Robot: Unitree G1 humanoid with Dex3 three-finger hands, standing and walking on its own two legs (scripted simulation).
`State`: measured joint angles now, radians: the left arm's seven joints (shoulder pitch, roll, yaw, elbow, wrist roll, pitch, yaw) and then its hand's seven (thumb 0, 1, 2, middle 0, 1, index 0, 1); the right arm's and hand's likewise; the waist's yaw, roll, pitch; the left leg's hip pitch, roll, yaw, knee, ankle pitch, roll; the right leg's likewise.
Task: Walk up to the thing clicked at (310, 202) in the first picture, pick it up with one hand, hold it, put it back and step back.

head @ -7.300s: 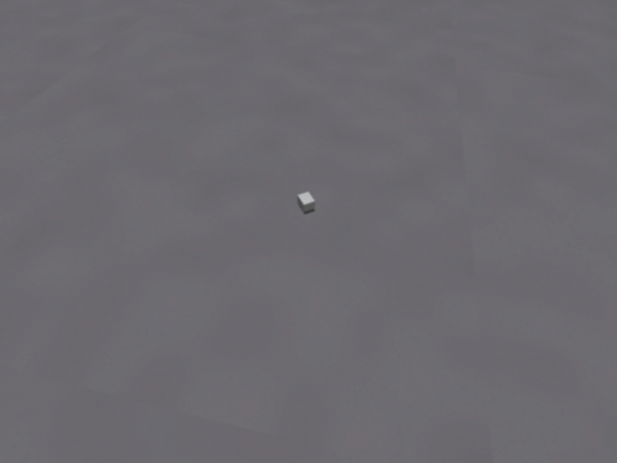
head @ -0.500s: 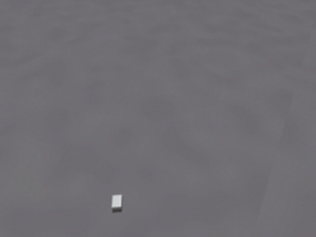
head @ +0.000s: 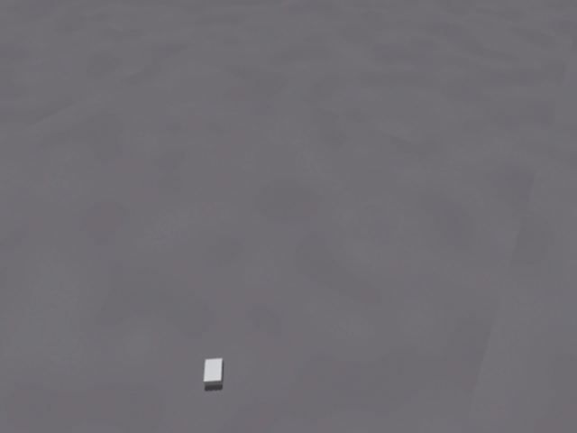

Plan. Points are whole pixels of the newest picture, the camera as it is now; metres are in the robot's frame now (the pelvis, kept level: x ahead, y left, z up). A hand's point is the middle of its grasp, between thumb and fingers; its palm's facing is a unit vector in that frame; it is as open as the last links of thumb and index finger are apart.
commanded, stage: stand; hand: left
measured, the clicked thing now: (214, 371) +0.42 +0.22 -0.76
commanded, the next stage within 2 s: walk up in 0.48 s
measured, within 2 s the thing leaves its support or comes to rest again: neither
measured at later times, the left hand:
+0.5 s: hand out of the picture +0.07 +0.26 -0.16, palm faces -0.02 -0.94 -0.34, open 7.4 cm
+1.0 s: hand out of the picture +0.09 +0.34 -0.17, palm faces -0.03 -0.92 -0.39, open 7.4 cm
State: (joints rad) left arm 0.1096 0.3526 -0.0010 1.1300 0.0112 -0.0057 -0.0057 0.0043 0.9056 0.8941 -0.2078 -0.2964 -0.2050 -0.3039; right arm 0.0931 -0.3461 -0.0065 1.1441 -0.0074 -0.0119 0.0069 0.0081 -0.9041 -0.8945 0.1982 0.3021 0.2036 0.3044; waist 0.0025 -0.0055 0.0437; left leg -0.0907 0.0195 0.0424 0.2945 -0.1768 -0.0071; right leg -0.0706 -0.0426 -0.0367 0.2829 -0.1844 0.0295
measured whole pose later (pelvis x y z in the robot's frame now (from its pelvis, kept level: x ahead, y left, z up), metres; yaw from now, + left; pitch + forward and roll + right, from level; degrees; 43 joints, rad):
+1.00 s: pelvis +0.03 +0.06 -0.02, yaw -1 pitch -3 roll +0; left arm 0.15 0.40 0.03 1.04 0.01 0.01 0.00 0.01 0.91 0.89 -0.21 -0.30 -0.20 -0.30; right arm 0.16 -0.33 -0.03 0.99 0.00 -0.01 0.01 0.01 -0.90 -0.89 0.20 0.30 0.21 0.30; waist 0.01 -0.02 0.13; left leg -0.17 0.01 0.03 0.54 -0.31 0.00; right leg -0.20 -0.01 0.00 0.52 -0.24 -0.01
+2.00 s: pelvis +0.04 +0.05 +0.00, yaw -2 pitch -2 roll +0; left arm 0.11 0.34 0.03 1.12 0.01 0.01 -0.02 0.00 0.91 0.89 -0.21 -0.30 -0.20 -0.30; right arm 0.10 -0.35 -0.02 1.11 -0.01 -0.02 0.00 0.01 -0.90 -0.89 0.20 0.30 0.20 0.30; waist 0.01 0.00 0.06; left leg -0.06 0.03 0.04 0.30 -0.20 -0.02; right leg -0.11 0.01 0.02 0.31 -0.16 -0.01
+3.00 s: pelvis +0.05 +0.06 +0.00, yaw -1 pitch -1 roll +0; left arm 0.11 0.35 -0.01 1.13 0.01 -0.01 0.00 0.00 0.91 0.89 -0.21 -0.30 -0.21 -0.30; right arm 0.11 -0.35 -0.01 1.13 -0.01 -0.01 0.00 0.01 -0.90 -0.89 0.20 0.30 0.20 0.30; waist 0.00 0.00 0.05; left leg -0.06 0.01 0.02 0.29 -0.20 0.00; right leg -0.10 -0.01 0.00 0.29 -0.17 0.01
